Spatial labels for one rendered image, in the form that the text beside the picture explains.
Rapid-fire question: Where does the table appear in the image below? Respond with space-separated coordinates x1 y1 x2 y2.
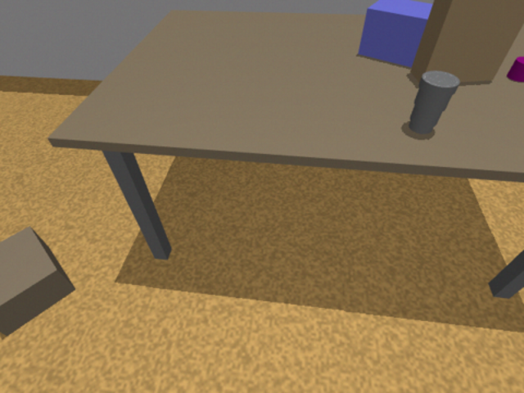
47 10 524 299

